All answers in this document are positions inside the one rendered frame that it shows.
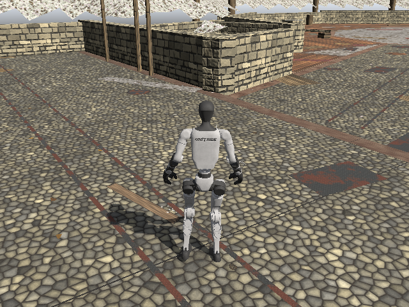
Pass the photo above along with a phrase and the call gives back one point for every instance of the robot right foot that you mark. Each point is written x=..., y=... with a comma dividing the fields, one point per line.
x=216, y=257

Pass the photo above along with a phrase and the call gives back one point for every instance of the robot right upper arm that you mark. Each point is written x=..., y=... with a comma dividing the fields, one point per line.
x=226, y=136

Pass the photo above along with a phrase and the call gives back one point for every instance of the right robot shin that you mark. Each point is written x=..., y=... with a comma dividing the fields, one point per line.
x=216, y=233

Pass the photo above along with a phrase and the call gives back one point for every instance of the robot right hand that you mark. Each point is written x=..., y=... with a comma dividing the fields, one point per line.
x=240, y=177

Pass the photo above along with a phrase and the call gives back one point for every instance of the robot left upper arm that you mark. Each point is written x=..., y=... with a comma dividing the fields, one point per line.
x=181, y=144

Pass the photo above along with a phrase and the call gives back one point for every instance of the left robot forearm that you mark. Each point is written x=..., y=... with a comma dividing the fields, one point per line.
x=171, y=166

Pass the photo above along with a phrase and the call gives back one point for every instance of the right robot forearm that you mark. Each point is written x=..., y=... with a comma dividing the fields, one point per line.
x=236, y=167

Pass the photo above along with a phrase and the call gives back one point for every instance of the robot left hand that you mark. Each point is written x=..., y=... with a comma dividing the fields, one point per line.
x=165, y=177

